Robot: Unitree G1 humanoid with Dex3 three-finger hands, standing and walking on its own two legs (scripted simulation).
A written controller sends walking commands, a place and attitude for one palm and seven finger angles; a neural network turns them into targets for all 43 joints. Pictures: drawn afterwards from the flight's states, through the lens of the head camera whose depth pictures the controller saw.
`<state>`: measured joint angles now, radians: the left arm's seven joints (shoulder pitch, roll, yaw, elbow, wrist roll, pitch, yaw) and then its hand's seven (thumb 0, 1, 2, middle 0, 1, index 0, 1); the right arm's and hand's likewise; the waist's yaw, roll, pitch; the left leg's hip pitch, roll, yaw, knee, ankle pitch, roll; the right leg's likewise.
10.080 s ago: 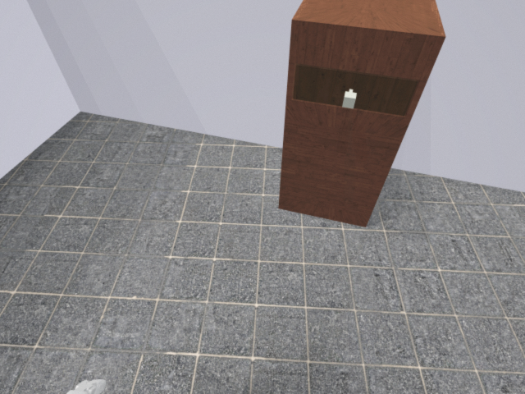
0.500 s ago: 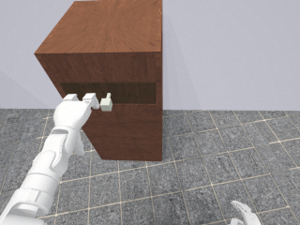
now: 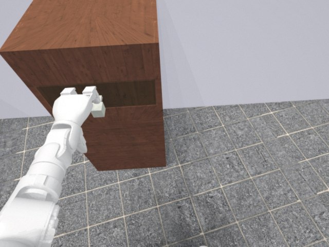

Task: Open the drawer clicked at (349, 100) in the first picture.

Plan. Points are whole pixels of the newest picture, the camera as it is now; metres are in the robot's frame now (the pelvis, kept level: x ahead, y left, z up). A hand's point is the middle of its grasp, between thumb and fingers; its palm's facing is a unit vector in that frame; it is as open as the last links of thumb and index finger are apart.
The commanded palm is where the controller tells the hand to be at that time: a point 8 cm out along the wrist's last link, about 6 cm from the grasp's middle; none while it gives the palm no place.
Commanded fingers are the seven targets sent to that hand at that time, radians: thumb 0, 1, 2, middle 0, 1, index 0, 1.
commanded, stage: move the hooked fingers above the handle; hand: left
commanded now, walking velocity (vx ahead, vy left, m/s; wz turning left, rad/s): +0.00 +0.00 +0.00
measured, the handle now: (98, 105) +0.56 +0.24 -0.06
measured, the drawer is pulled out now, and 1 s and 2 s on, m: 0.00 0.00 0.00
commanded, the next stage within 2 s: lower the fingers behind the handle in 1.26 s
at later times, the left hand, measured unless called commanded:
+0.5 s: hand (91, 107) +0.49 +0.23 +0.00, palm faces -0.06 -0.01 -1.00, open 13.8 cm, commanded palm +0.48 +0.23 +0.06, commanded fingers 0.00 -0.50 0.30 -0.30 -1.20 -0.30 -1.20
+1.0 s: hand (92, 107) +0.50 +0.23 +0.00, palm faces -0.08 -0.02 -1.00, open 13.8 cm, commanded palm +0.49 +0.23 +0.06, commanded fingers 0.00 -0.50 0.30 -0.30 -1.20 -0.30 -1.20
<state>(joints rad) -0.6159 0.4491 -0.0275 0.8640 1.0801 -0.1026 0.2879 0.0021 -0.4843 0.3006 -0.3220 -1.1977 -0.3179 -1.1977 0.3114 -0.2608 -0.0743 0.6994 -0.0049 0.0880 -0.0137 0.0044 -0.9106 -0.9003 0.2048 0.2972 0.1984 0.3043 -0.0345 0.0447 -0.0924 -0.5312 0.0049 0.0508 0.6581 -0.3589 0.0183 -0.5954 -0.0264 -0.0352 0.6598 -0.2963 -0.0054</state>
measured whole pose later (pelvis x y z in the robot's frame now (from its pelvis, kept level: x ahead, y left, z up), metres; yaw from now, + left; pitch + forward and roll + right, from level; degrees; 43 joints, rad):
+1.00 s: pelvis +0.01 +0.01 -0.02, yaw +0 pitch +22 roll -2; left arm -0.88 0.51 -0.01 1.14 1.11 -0.07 0.33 0.00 -0.48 0.30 -0.32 -1.20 -0.32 -1.20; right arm 0.37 -0.26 -0.06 0.73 -0.04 0.09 0.01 0.00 -0.91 -0.90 0.21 0.30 0.20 0.30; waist -0.13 0.05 -0.13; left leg -0.77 0.02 0.04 0.81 -0.43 0.03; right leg -0.80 -0.02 -0.05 0.75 -0.33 0.01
